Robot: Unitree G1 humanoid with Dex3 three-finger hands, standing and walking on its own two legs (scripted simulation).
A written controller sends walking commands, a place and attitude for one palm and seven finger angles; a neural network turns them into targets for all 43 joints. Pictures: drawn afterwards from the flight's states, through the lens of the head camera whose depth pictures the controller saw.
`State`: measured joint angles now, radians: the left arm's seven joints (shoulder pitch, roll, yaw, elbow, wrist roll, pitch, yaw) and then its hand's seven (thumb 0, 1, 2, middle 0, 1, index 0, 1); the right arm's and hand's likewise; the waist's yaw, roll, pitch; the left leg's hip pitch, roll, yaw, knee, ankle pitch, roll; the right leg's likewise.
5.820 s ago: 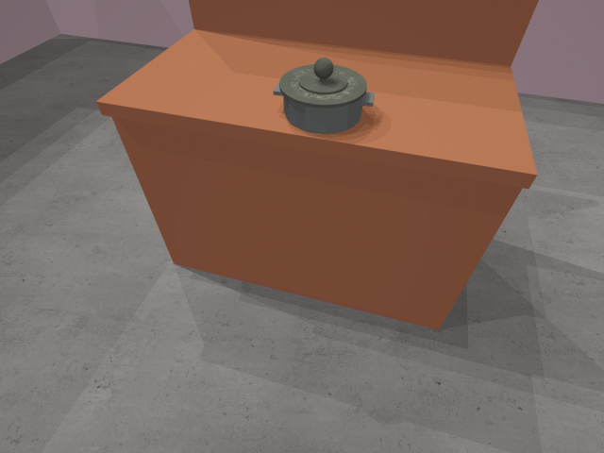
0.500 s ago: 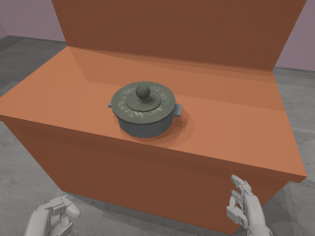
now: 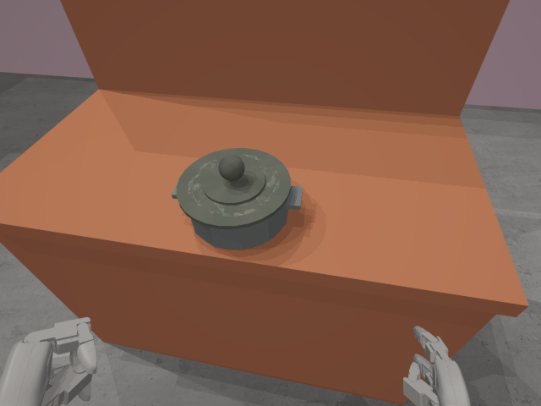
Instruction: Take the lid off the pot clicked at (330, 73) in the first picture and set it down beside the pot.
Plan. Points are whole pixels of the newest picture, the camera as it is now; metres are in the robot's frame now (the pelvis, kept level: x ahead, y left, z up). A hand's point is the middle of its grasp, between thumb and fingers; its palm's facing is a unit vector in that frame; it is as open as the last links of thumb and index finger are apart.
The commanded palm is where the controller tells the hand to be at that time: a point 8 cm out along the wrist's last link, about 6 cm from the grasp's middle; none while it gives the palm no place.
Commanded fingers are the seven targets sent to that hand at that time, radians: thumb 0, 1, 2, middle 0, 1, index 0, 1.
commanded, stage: raise the hand higher, near the body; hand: left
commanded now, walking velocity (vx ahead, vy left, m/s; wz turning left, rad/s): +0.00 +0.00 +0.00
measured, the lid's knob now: (231, 167) +0.47 +0.14 +0.10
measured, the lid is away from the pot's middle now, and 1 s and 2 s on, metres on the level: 0.00 0.00 0.00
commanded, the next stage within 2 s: reach forward and open the fingers in 0.40 s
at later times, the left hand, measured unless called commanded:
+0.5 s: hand (68, 327) +0.16 +0.25 +0.13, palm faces +0.36 -0.83 -0.43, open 3.1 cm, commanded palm +0.12 +0.28 +0.16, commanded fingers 0.00 0.87 0.92 -1.29 -1.46 -1.29 -1.46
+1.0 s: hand (55, 304) +0.18 +0.27 +0.14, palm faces -0.19 +0.01 -0.98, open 4.2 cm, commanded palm +0.17 +0.27 +0.20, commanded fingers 0.00 0.08 1.34 -1.01 -0.58 -1.01 -0.58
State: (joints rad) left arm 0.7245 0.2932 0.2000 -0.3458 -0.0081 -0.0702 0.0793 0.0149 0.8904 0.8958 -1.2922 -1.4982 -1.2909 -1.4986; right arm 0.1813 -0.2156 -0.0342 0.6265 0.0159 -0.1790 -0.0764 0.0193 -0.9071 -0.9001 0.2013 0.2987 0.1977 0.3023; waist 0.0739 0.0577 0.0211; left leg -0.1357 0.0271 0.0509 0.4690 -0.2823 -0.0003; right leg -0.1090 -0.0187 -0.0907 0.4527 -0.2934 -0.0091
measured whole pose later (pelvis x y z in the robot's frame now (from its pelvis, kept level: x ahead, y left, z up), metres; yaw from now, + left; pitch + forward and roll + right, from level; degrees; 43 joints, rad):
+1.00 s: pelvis -0.04 +0.01 +0.00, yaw +1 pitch -1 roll +0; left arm 0.25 0.72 0.14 -0.33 0.69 -0.02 -0.29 0.00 0.35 1.22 -1.12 -0.91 -1.12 -0.91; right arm 0.11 -0.30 0.01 0.56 0.04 0.06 -0.01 0.02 -0.91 -0.90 0.20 0.30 0.20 0.30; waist 0.07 0.15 0.01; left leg -0.22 0.00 0.03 0.45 -0.20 0.02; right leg -0.18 -0.04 -0.11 0.43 -0.22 0.00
